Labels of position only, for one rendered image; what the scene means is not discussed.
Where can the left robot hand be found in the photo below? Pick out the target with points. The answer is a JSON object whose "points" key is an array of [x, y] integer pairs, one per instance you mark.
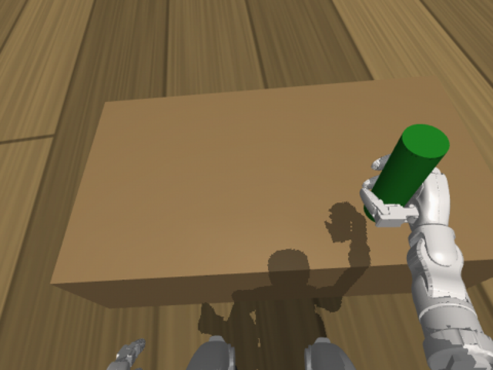
{"points": [[127, 355]]}

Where can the right robot hand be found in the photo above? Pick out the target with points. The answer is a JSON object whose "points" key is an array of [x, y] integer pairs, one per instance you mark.
{"points": [[430, 204]]}

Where can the can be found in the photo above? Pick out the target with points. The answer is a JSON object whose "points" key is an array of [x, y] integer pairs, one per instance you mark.
{"points": [[418, 151]]}

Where can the right robot arm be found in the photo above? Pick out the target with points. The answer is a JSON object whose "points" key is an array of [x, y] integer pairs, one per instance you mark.
{"points": [[454, 339]]}

